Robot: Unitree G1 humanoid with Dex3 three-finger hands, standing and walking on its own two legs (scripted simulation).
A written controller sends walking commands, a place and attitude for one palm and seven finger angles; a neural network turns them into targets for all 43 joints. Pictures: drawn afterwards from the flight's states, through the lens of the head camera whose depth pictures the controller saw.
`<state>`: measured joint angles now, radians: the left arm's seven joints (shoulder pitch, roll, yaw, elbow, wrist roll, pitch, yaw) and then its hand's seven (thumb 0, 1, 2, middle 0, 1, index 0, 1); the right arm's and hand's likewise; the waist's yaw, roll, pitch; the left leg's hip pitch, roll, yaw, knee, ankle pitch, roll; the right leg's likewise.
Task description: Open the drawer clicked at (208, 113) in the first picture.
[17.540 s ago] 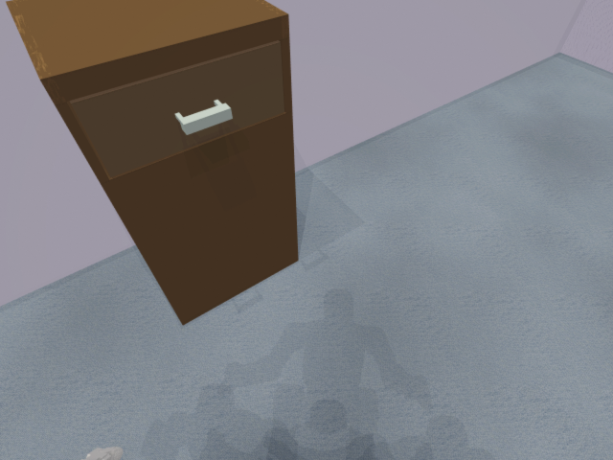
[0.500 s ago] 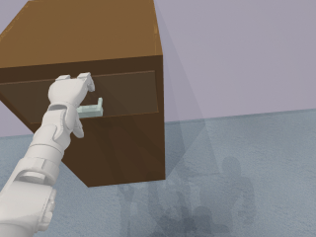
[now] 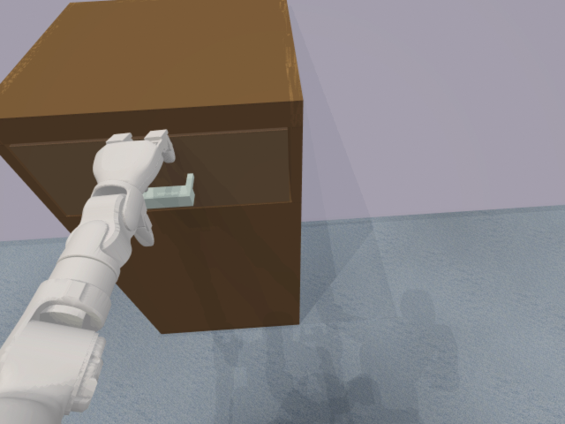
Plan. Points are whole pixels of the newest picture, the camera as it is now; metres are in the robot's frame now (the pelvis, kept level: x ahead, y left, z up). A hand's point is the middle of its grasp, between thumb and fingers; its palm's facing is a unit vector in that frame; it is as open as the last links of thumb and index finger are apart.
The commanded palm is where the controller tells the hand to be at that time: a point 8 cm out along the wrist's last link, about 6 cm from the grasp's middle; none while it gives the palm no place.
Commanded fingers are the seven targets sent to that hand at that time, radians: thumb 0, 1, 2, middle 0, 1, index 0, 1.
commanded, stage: lower the fingers behind the handle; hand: left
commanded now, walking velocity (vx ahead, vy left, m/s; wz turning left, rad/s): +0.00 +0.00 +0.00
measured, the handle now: (163, 188) +0.50 +0.22 +0.03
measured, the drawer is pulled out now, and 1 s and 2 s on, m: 0.00 0.00 0.00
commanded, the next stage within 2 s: close the thumb around the handle in 1.70 s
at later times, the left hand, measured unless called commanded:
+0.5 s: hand (154, 198) +0.45 +0.22 +0.06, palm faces -0.03 -0.04 -1.00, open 13.8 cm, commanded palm +0.43 +0.22 +0.12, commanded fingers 0.00 -0.50 0.30 -0.30 -1.20 -0.30 -1.20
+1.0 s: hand (157, 211) +0.44 +0.22 +0.03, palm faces -0.04 -0.03 -1.00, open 13.8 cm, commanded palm +0.42 +0.22 +0.09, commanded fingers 0.00 -0.50 0.30 -0.30 -1.20 -0.30 -1.20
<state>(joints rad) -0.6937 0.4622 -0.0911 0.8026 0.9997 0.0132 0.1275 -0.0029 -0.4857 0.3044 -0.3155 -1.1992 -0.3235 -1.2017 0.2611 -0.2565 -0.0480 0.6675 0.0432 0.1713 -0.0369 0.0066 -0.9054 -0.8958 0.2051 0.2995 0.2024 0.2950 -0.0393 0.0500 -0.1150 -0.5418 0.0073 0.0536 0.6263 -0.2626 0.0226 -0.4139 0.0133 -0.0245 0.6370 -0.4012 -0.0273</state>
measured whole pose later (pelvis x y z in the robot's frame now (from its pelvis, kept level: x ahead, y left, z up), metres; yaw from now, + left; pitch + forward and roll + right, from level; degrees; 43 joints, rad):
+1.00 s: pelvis +0.00 +0.00 -0.01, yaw +0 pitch +15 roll +0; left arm -0.67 0.45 -0.06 0.91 1.04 -0.02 0.26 0.00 -0.48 0.30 -0.31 -1.20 -0.32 -1.20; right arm 0.31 -0.25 -0.07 0.69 0.03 0.16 -0.03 0.01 -0.91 -0.90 0.21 0.30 0.20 0.29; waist -0.07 0.05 -0.15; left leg -0.68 0.02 0.05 0.72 -0.30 0.02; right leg -0.55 0.03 -0.03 0.72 -0.43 -0.03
